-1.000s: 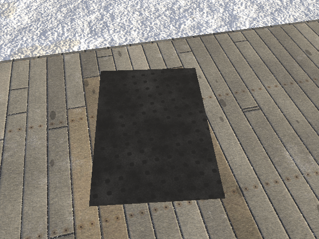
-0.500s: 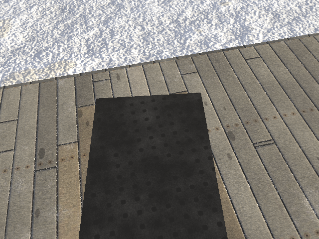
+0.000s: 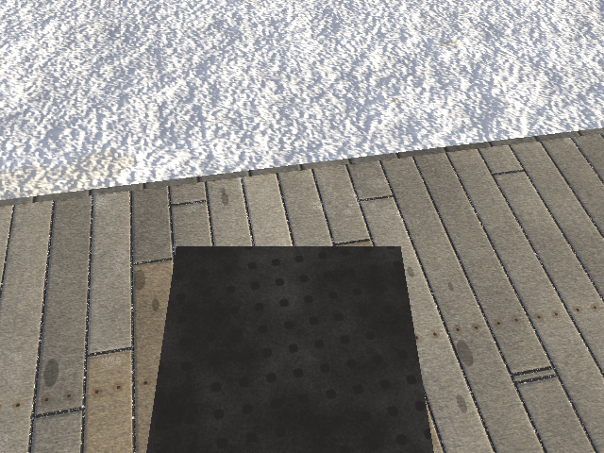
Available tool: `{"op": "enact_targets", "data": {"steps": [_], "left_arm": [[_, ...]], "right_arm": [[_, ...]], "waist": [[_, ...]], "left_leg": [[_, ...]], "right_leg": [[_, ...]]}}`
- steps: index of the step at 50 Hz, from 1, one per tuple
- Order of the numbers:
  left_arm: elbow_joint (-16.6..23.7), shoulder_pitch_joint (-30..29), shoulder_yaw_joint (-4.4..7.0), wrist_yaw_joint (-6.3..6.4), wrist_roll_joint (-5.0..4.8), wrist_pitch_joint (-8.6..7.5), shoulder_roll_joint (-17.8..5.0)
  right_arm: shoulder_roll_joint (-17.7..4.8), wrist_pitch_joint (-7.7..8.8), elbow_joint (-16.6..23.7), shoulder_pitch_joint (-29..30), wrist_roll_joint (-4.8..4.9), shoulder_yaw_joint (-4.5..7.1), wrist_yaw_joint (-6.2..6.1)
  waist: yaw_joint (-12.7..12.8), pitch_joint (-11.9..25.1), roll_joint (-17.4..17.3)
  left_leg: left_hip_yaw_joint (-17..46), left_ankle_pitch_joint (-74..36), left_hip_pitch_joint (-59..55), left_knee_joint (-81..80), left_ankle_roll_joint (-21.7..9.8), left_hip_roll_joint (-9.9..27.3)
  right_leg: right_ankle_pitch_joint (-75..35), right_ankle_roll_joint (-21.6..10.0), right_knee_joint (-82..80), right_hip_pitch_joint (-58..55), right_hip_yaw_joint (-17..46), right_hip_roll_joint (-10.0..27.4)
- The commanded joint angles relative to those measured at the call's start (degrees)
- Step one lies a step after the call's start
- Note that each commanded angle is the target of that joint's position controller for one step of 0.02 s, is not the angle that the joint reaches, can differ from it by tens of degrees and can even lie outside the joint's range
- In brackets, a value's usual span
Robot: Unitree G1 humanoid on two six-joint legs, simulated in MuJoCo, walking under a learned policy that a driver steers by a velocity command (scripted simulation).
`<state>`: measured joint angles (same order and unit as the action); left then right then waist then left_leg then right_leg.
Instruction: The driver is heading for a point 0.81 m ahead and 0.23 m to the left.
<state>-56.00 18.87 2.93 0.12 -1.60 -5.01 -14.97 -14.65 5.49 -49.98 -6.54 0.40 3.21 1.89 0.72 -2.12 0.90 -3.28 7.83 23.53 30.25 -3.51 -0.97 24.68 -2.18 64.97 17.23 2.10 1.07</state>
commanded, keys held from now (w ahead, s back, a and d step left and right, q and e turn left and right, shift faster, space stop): w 0.20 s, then w+q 0.80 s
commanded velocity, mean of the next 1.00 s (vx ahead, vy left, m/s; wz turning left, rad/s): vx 0.50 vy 0.00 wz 0.34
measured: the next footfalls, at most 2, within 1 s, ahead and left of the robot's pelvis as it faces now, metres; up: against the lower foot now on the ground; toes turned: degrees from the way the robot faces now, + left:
right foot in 0.44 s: +0.43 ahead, -0.15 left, +0.00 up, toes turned +4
left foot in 0.96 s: +0.63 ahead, +0.17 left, +0.00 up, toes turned +26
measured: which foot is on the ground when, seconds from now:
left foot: down 0.00-0.46, up 0.48-0.94, down 0.96-1.00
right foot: up 0.00-0.42, down 0.44-0.98, up 1.00-1.00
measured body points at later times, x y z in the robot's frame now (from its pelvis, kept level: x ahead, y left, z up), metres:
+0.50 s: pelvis +0.28 -0.04 +0.00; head +0.32 -0.05 +0.44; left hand +0.47 +0.22 -0.09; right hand +0.27 -0.32 -0.15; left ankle +0.11 +0.08 -0.68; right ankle +0.39 -0.15 -0.73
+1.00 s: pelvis +0.53 +0.05 -0.02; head +0.56 +0.07 +0.43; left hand +0.44 +0.32 -0.15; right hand +0.81 -0.12 -0.10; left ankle +0.60 +0.16 -0.73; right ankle +0.40 -0.15 -0.69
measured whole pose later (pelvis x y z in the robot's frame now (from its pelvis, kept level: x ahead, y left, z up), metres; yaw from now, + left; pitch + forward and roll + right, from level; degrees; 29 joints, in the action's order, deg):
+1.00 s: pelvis +0.53 +0.05 -0.02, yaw +24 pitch +1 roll -2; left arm -53.7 16.0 4.9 1.1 -0.4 -2.9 -16.3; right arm -15.7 1.7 -42.2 -3.7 1.6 5.1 2.4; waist 1.7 -3.5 -0.5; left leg -4.0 10.3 29.4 37.8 -6.4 -0.1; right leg 27.5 3.1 43.8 2.8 -12.3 7.0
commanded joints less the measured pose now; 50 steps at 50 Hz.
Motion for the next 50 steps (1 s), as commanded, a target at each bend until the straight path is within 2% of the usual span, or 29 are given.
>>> {"op": "enact_targets", "data": {"steps": [1,3,6,8,11,15,17,19,20,21,22,23,24,25,26,27,28,29,31,33,37,40,43,45,46,47,48,49,50], "left_arm": [[4.9,-2.4,1.89,0.63,0.31,-1.25,-6.4],[4.3,-0.4,1.69,0.72,0.52,0.19,-3.9],[6.1,-5.0,1.9,0.96,1.15,0.92,-3.9],[7.3,-8.8,1.89,0.81,1.42,0.72,-3.6],[9.1,-15.0,1.42,0.23,1.28,0.21,-2.5],[11.7,-22.4,1.0,-0.82,0.8,-0.5,-2.5],[12.8,-24.3,0.95,-1.51,0.6,-1.17,-3.1],[12.8,-22.4,1.44,-1.84,0.5,-1.74,-4.9],[12.2,-19.7,1.9,-1.79,0.49,-2.0,-6.0],[10.4,-13.2,2.93,-1.47,0.64,-2.19,-7.8],[8.2,-3.0,4.16,-0.93,1.47,-2.38,-11.0],[7.2,4.8,5.56,-0.39,2.47,-2.01,-16.6],[6.8,5.5,4.69,-0.63,2.02,-1.55,-13.9],[7.6,1.4,3.26,-0.48,1.67,-1.4,-9.0],[8.4,-2.5,2.51,-0.31,1.53,-1.27,-6.6],[8.3,-6.0,1.99,-0.47,1.71,-1.29,-5.1],[8.2,-8.3,1.58,-0.57,2.11,-1.48,-3.8],[7.9,-9.6,1.71,-0.61,2.43,-1.58,-4.0],[7.2,-9.8,2.15,-0.47,2.38,-2.0,-4.7],[6.6,-9.1,2.62,0.01,2.55,-2.17,-5.9],[5.9,-7.6,3.21,0.86,2.36,-1.67,-7.7],[5.3,-4.8,3.67,1.24,1.68,-0.96,-9.2],[4.5,-2.6,4.2,1.2,0.75,0.19,-10.3],[4.7,-3.1,4.63,1.24,0.26,0.98,-11.7],[5.0,-3.7,4.88,1.32,-0.01,1.41,-12.6],[5.3,-4.7,4.93,1.34,-0.28,1.95,-13.1],[5.6,-4.8,4.46,1.42,-0.11,2.12,-12.2],[7.3,-3.3,2.75,1.28,2.55,1.59,-7.1],[10.7,-0.7,0.97,0.54,2.12,-0.69,-2.4]], "right_arm": [[-5.7,0.67,0.8,-4.4,-1.03,1.13,-0.06],[-5.1,0.97,0.0,-4.3,-0.91,1.04,0.1],[-7.4,1.14,-1.5,-7.2,-0.66,1.56,-0.87],[-7.9,0.77,-2.3,-9.1,-0.5,1.59,-1.56],[-8.0,0.42,-3.3,-11.8,0.01,1.47,-2.06],[-8.5,-0.53,-5.3,-16.6,0.69,1.65,-2.37],[-8.9,-1.17,-5.7,-17.5,0.92,1.94,-2.71],[-9.6,-1.63,-5.6,-16.7,1.01,2.41,-3.03],[-10.0,-1.85,-5.3,-15.7,1.02,2.64,-3.04],[-9.5,-2.0,-4.8,-14.5,0.97,2.46,-2.97],[-7.3,-1.97,-3.6,-13.7,0.4,1.64,-2.82],[-1.6,-1.27,-1.8,-18.2,-0.07,0.14,-2.67],[-1.4,-0.32,-1.7,-20.2,1.21,-0.22,-2.46],[-7.5,-0.08,-1.5,-16.4,2.57,1.44,-2.49],[-8.0,-0.21,-0.6,-12.7,2.67,1.73,-2.62],[-7.0,-0.61,-0.3,-11.1,2.16,1.88,-2.81],[-6.2,-1.39,-0.4,-11.3,1.64,2.35,-2.91],[-4.6,-2.2,-0.2,-12.2,1.66,2.28,-2.76],[-2.9,-3.39,0.8,-11.7,1.61,2.2,-2.62],[-3.1,-3.97,2.3,-9.4,1.24,2.43,-2.62],[-2.5,-3.48,4.6,-3.2,0.86,2.02,-1.18],[-2.0,-3.36,7.2,3.2,0.74,1.39,-0.01],[-2.7,-3.55,9.7,6.8,0.86,1.33,0.93],[-4.2,-3.72,10.7,6.1,0.89,1.94,1.35],[-5.4,-3.87,10.6,3.4,0.92,2.62,1.34],[-7.4,-3.93,9.2,-3.1,1.16,3.84,1.24],[-11.2,-4.09,6.3,-13.1,1.36,5.97,0.5],[-17.3,-4.57,5.0,-19.0,1.54,7.54,-0.81],[-20.3,-3.55,7.2,-16.3,1.2,7.28,-0.37]], "waist": [[-1.5,4.5,-5.2],[0.1,3.8,-6.0],[-0.3,1.3,-4.2],[-1.2,0.6,-3.7],[-3.2,-0.6,-3.9],[-5.4,-2.6,-3.6],[-5.3,-2.9,-4.1],[-3.3,-1.7,-5.3],[-1.5,-0.2,-6.2],[2.0,3.6,-5.9],[6.2,11.7,-4.2],[5.9,21.6,7.6],[5.3,27.0,17.0],[5.2,17.9,10.4],[4.3,11.4,7.1],[2.6,6.9,4.3],[0.8,4.1,4.8],[-0.6,2.8,6.3],[-1.5,1.4,5.0],[-1.7,0.5,3.3],[-0.2,-0.7,2.1],[2.2,-2.6,1.0],[2.8,-3.7,1.4],[1.1,-2.1,2.7],[-0.7,0.3,3.8],[-4.7,3.9,3.7],[-9.5,9.2,1.9],[-9.1,13.3,-10.1],[-3.7,21.8,-17.8]], "left_leg": [[21.0,-0.2,-17.3,-18.3,-9.4,15.7],[16.5,-2.8,-13.0,-21.2,-9.6,13.7],[12.9,-7.9,-13.0,-23.5,-10.3,13.5],[10.8,-9.4,-14.7,-23.9,-9.5,12.9],[8.1,-9.2,-15.3,-24.3,-8.0,11.1],[10.0,-8.1,-20.5,-21.7,-8.1,12.5],[11.8,-9.0,-23.2,-18.9,-7.9,14.0],[13.7,-11.6,-24.4,-15.9,-6.9,15.2],[14.0,-15.9,-24.1,-13.1,-6.3,15.0],[12.6,-22.5,-22.6,-6.4,-4.9,12.5],[10.3,-19.1,-15.1,6.8,-3.1,8.9],[5.2,1.4,5.1,28.5,1.0,0.6],[9.3,26.6,15.6,40.2,1.7,-1.7],[11.4,23.9,20.2,45.1,1.1,2.2],[9.6,18.7,20.7,44.7,0.7,5.0],[8.9,14.6,18.3,42.0,0.8,6.9],[9.3,11.7,15.6,39.2,0.7,8.6],[9.1,10.2,12.7,38.0,0.9,9.5],[8.7,7.5,12.7,36.1,1.4,10.0],[9.2,2.9,15.5,32.3,1.9,10.1],[6.6,-8.2,15.0,18.8,2.2,9.2],[3.5,-9.8,15.2,11.9,1.6,8.3],[1.8,-5.3,16.3,8.0,0.1,7.3],[-1.0,0.4,12.2,6.9,-1.8,4.7],[-2.9,3.4,7.5,7.0,-2.9,2.5],[-4.6,3.6,-1.3,5.0,-4.6,-0.4],[-3.8,0.5,-16.7,1.8,-6.8,-2.8],[15.4,-2.2,-32.4,1.1,-10.8,9.2],[49.5,13.1,-46.3,-10.4,-22.6,20.2]], "right_leg": [[-7.1,-1.0,3.3,19.0,2.3,7.0],[-9.2,-0.4,0.0,15.5,1.9,7.8],[-15.9,1.4,-7.6,20.3,1.3,8.4],[-22.3,2.1,-14.5,22.5,1.0,8.1],[-30.0,2.2,-25.0,20.6,-0.7,6.3],[-29.9,2.6,-33.3,20.6,-0.9,3.9],[-27.6,2.1,-36.1,20.1,-0.2,3.2],[-24.4,1.3,-38.0,15.4,0.1,2.4],[-22.5,0.6,-38.6,10.5,-0.8,1.4],[-22.1,-0.8,-40.1,0.9,-2.0,0.2],[-23.0,-3.6,-36.9,-15.7,1.5,4.5],[-19.5,-10.1,-37.1,-38.8,20.8,19.0],[-10.6,-14.5,-45.4,-42.9,38.9,25.0],[-5.4,-11.6,-47.0,-35.6,32.1,22.7],[-6.2,-9.2,-48.3,-27.2,23.5,20.6],[-9.3,-8.1,-50.9,-18.9,17.6,18.2],[-11.6,-7.2,-53.3,-13.3,12.5,16.1],[-13.5,-7.2,-55.1,-9.3,9.3,15.6],[-18.6,-7.9,-57.3,-6.9,4.1,15.2],[-22.7,-8.3,-58.1,-7.5,0.0,15.2],[-25.9,-7.1,-58.8,-9.7,-7.7,13.6],[-26.2,-6.7,-58.5,-13.4,-10.7,14.7],[-30.0,-5.7,-55.5,-19.9,-12.4,16.5],[-44.3,-4.6,-50.0,-22.5,-14.1,16.9],[-54.4,-3.9,-44.6,-23.0,-14.9,16.7],[-61.2,-2.9,-35.1,-21.7,-16.3,15.4],[-57.6,-0.6,-21.5,-14.8,-17.5,12.9],[-22.4,2.4,-1.9,2.7,-17.4,8.8],[10.9,4.6,14.0,22.8,-5.1,-3.0]]}}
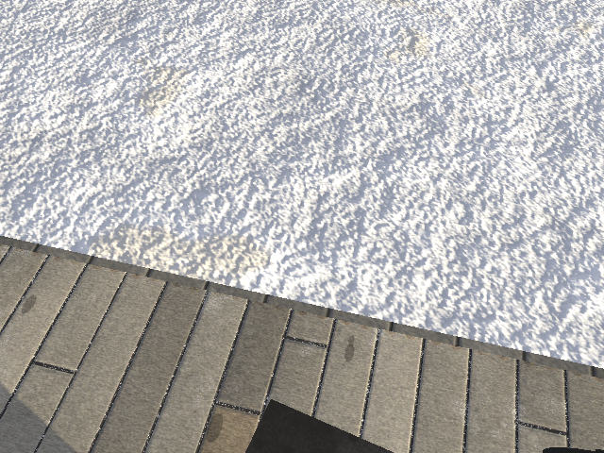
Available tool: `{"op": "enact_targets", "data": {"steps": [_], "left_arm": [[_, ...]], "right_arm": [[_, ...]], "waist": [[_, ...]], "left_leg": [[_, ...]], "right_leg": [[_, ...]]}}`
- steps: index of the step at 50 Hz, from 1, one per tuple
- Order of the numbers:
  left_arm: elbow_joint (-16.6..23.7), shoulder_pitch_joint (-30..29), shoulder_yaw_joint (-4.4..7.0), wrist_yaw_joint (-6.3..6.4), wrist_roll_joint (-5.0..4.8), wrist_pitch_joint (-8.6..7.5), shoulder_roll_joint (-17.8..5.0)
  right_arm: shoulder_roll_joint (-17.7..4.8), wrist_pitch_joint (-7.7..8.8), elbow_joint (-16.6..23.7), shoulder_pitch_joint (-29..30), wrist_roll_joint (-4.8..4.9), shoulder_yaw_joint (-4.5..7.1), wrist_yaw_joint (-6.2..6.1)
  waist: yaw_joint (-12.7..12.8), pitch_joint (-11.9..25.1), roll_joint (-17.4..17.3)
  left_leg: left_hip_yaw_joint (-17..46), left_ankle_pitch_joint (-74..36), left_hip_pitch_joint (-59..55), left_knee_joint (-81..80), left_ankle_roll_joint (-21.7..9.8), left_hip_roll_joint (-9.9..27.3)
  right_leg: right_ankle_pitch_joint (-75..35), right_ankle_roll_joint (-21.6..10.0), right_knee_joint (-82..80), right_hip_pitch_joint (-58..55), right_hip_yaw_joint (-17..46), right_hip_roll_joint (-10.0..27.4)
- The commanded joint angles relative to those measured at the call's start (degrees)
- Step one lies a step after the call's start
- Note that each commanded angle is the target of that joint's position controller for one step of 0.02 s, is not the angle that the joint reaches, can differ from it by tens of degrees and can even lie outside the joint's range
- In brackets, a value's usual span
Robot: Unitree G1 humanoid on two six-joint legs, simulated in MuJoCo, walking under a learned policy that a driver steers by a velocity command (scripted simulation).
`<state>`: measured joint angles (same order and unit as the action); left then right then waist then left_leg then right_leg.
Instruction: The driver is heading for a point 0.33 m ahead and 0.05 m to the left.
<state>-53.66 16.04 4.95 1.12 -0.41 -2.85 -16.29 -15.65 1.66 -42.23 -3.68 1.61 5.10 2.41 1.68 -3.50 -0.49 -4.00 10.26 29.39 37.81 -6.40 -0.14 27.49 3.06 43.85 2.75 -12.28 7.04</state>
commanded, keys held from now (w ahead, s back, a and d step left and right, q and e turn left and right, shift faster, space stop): w+q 0.18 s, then no key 0.82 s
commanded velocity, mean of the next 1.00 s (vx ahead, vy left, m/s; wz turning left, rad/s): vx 0.21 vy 0.00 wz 0.24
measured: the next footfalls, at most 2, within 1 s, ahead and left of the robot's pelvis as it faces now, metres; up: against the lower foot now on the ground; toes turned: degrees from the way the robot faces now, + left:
right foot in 0.42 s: +0.44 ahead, -0.08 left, +0.00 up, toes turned +12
left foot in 0.72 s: +0.32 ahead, +0.15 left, +0.00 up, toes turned +11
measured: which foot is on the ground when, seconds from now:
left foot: down 0.00-0.46, up 0.48-0.70, down 0.72-1.00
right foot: up 0.00-0.40, down 0.42-1.00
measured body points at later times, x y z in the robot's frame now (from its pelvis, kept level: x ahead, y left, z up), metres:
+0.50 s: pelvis +0.26 -0.01 +0.01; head +0.29 +0.00 +0.46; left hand +0.41 +0.27 -0.08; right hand +0.38 -0.27 -0.11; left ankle +0.11 +0.08 -0.68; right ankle +0.40 -0.08 -0.71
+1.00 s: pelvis +0.34 +0.02 +0.02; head +0.35 +0.03 +0.47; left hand +0.40 +0.30 -0.11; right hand +0.47 -0.21 -0.11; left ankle +0.28 +0.14 -0.71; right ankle +0.40 -0.08 -0.71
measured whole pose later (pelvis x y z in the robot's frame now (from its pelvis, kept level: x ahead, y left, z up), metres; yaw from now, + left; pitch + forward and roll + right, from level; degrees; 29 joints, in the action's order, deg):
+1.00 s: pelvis +0.34 +0.02 +0.02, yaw +12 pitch -1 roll -1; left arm -53.6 7.6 1.7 0.1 0.4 -0.8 -13.7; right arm -12.5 0.9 -51.8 -13.9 -0.4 2.4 -1.8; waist 0.3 -1.2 0.3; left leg 2.3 19.9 11.5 32.0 1.0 0.8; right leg 12.6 0.0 30.2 17.1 -1.0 -0.1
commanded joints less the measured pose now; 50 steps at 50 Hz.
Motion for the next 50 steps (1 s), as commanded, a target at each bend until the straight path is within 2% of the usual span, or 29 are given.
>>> {"op": "enact_targets", "data": {"steps": [1,2,3,4,5,6,9,13,15,17,20,21,22,23,24,25,26,27,29,31,33,35,36,37,38,39,40,44,50], "left_arm": [[9.2,-5.7,0.05,-1.16,-1.74,-4.91,-6.7],[10.1,-8.5,0.17,-1.42,-2.74,-5.87,-7.2],[9.0,-8.0,0.16,-0.9,-1.51,-6.08,-6.7],[8.4,-7.2,0.68,-0.48,0.02,-5.66,-7.2],[8.4,-6.3,0.93,-0.58,0.28,-4.88,-7.5],[8.5,-5.7,1.04,-0.65,0.47,-4.21,-7.1],[10.2,-9.9,0.54,-0.44,1.22,-3.04,-4.9],[11.8,-15.7,-0.62,-1.3,1.27,-3.39,-2.5],[12.7,-17.9,-0.79,-2.05,0.82,-3.65,-2.6],[13.3,-18.7,-0.65,-2.52,0.96,-3.74,-3.6],[12.2,-14.6,0.08,-2.88,1.68,-4.48,-6.1],[11.0,-10.8,0.32,-2.78,2.19,-4.87,-6.7],[10.7,-7.1,0.67,-2.54,3.24,-5.21,-9.1],[10.7,-4.1,0.74,-2.35,4.11,-4.79,-11.1],[9.1,-1.9,-0.34,-2.61,2.42,-3.62,-6.0],[9.6,-3.7,-0.97,-2.98,0.65,-2.74,-4.5],[10.0,-7.0,-1.31,-2.85,0.59,-1.8,-3.9],[10.4,-10.7,-2.0,-2.79,1.06,-1.16,-3.0],[10.5,-15.3,-1.86,-2.52,1.91,-0.04,-3.8],[9.9,-15.3,-1.48,-2.08,2.2,0.45,-4.5],[8.9,-14.2,-1.48,-1.57,1.42,0.69,-4.7],[8.3,-13.8,-1.96,-1.31,0.7,1.05,-3.8],[7.6,-12.4,-2.5,-1.45,0.89,1.02,-2.4],[7.5,-11.9,-2.55,-1.68,1.41,0.97,-2.5],[7.6,-11.3,-2.32,-1.65,1.38,1.05,-2.4],[7.2,-12.1,-2.36,-1.45,1.6,1.05,-2.8],[6.8,-11.5,-2.37,-1.29,1.34,1.1,-2.4],[4.6,-9.4,-2.35,-0.92,1.15,1.14,-2.3],[2.2,-9.7,-2.14,-0.79,0.59,1.65,-2.8]], "right_arm": [[-13.5,1.03,-0.2,-20.0,-0.52,3.68,-0.35],[-11.1,1.78,-0.5,-18.0,-0.67,2.97,-0.38],[-9.3,2.18,0.4,-13.8,-0.52,2.36,-0.46],[-7.4,2.22,1.3,-10.1,-0.76,1.75,-0.72],[-7.0,2.29,2.1,-8.4,-1.4,1.44,-1.03],[-7.1,2.4,2.4,-8.2,-1.35,1.45,-1.32],[-9.2,2.66,1.8,-10.7,-0.83,1.92,-2.53],[-8.6,1.71,0.7,-12.9,-0.95,1.72,-3.66],[-8.2,1.3,-0.5,-15.4,-0.97,1.47,-3.83],[-7.5,1.01,-1.2,-16.0,-1.02,1.13,-4.02],[-7.1,0.65,-1.4,-14.6,-1.38,0.88,-4.3],[-6.6,0.59,-1.2,-13.3,-1.26,0.64,-4.29],[-5.2,0.72,-0.2,-13.7,-1.93,0.09,-4.17],[-3.0,1.01,-1.0,-21.9,-2.13,-0.77,-4.05],[-4.0,0.67,-2.8,-26.9,-1.22,-0.98,-3.66],[-8.6,-0.28,-2.8,-23.3,-0.48,0.07,-3.56],[-9.0,-1.59,-1.8,-17.3,-0.36,0.4,-3.95],[-8.2,-2.92,-1.3,-15.2,-0.66,0.38,-4.26],[-5.7,-4.56,-1.5,-15.0,-1.25,0.0,-4.75],[-3.2,-4.13,-3.1,-16.2,-1.71,-0.72,-5.0],[-3.1,-3.53,-4.4,-16.8,-1.81,-0.75,-4.74],[-3.0,-3.33,-5.2,-16.6,-2.49,-0.75,-4.32],[-4.0,-3.3,-4.4,-14.9,-3.32,-0.75,-4.31],[-6.6,-3.3,-3.2,-12.9,-3.31,-0.41,-4.6],[-7.8,-3.11,-4.5,-11.7,-2.73,0.0,-4.6],[-5.3,-2.49,-4.2,-10.3,-2.7,-0.57,-4.5],[-4.2,-1.86,-4.6,-9.8,-2.95,-0.95,-4.48],[-4.4,-0.04,-6.0,-11.4,-2.14,-0.94,-4.38],[-4.1,-0.28,-8.0,-12.1,-1.83,-1.13,-4.45]], "waist": [[-8.8,21.0,-6.4],[-7.9,14.1,-5.0],[-5.1,10.2,0.2],[-2.9,7.9,0.2],[-1.3,7.2,-1.5],[-0.6,7.0,-1.5],[-1.3,4.9,-0.9],[-3.7,4.1,-3.7],[-5.3,4.7,-4.8],[-5.5,4.7,-5.2],[-3.1,6.2,-6.0],[-0.7,7.6,-5.2],[0.1,12.9,-1.7],[-1.8,21.2,9.5],[-1.8,28.1,15.3],[-0.7,23.5,8.8],[-0.5,16.9,4.9],[-1.7,11.9,4.2],[-3.8,6.8,7.6],[-3.8,7.7,9.3],[-4.1,10.4,8.1],[-4.7,10.2,6.7],[-4.2,8.8,4.9],[-2.6,6.2,1.7],[-0.3,3.8,-4.6],[-0.9,2.6,-4.7],[-0.6,2.4,-5.0],[-1.0,4.0,-2.5],[-1.7,5.6,-0.2]], "left_leg": [[48.6,11.4,-51.3,-22.8,-16.2,19.2],[40.1,7.4,-45.4,-22.3,-13.8,17.5],[33.3,1.3,-36.6,-21.9,-11.7,14.9],[28.5,-4.1,-29.2,-22.6,-10.8,13.0],[26.6,-8.0,-24.3,-23.7,-10.8,12.0],[25.1,-10.8,-22.3,-24.4,-10.9,11.3],[20.5,-15.0,-18.4,-25.9,-10.3,9.1],[12.1,-27.7,-15.5,-22.2,-5.3,4.4],[13.1,-25.4,-16.4,-21.1,-4.0,5.2],[15.2,-24.4,-20.2,-18.4,-3.6,6.6],[18.5,-27.8,-25.8,-11.1,-2.6,8.4],[17.7,-30.5,-25.8,-6.2,-1.1,6.2],[16.3,-24.2,-22.1,2.4,1.1,2.5],[14.9,3.7,-10.1,18.6,4.8,-2.8],[14.7,30.9,-3.9,27.7,7.3,-4.7],[15.9,30.3,-0.8,31.2,8.3,-2.2],[13.6,27.0,1.4,32.1,9.2,-0.7],[12.2,24.5,1.1,29.1,9.7,1.0],[9.6,20.9,-6.1,17.1,10.0,3.0],[6.9,17.3,-12.8,8.1,9.6,2.2],[5.9,7.8,-17.9,-0.1,8.6,1.8],[4.8,0.2,-23.3,-8.0,7.0,1.2],[7.7,-1.5,-24.2,-10.4,5.7,3.5],[11.5,2.7,-21.0,-13.2,4.1,7.0],[11.5,15.1,-12.3,-14.0,2.9,5.9],[11.0,17.9,-8.7,-15.6,3.6,4.9],[10.7,16.1,-8.0,-16.1,4.6,4.8],[9.5,2.2,-12.8,-13.0,5.7,4.1],[8.4,-6.3,-15.6,-11.0,5.4,3.3]], "right_leg": [[5.0,-2.3,37.6,44.0,16.8,-6.3],[-0.2,-3.9,34.7,46.7,16.1,-4.0],[-4.8,-4.2,29.7,42.9,16.5,-1.2],[-7.6,-3.8,24.9,38.4,16.7,0.3],[-9.0,-3.3,22.9,34.4,17.0,1.1],[-9.7,-2.4,20.2,33.0,16.8,1.1],[-16.8,-0.1,10.4,33.7,15.3,-0.5],[-32.3,-0.1,-7.1,27.2,12.5,-4.7],[-38.2,-0.9,-10.9,24.6,12.3,-6.2],[-37.0,-2.2,-13.9,25.0,13.4,-6.5],[-32.0,-4.9,-17.1,22.3,13.9,-6.8],[-37.7,-6.1,-21.0,16.9,12.8,-6.9],[-57.3,-8.5,-18.4,5.9,17.2,-1.3],[-77.2,-17.7,-14.0,-11.9,29.0,11.1],[-70.6,-24.0,-15.7,-17.2,39.9,17.4],[-51.1,-22.5,-19.1,-11.6,40.9,15.6],[-37.3,-19.4,-21.9,-4.9,37.4,12.6],[-27.8,-17.9,-24.8,2.9,34.7,10.9],[-16.3,-14.5,-29.5,15.0,28.4,5.7],[-18.9,-14.0,-29.7,17.5,23.6,3.1],[-18.1,-14.1,-28.5,16.4,22.4,3.3],[-8.1,-11.5,-28.0,18.6,21.0,1.9],[-1.7,-8.6,-27.6,20.5,20.5,0.7],[1.5,-6.0,-25.5,20.8,18.3,-1.9],[-3.0,-4.3,-23.5,16.1,14.3,-5.2],[-7.0,-3.8,-21.0,12.4,14.1,-5.2],[-9.8,-4.3,-19.9,11.0,13.9,-5.1],[-20.0,-5.5,-17.7,10.6,13.7,-4.9],[-28.6,-5.3,-15.7,8.4,13.6,-4.7]]}}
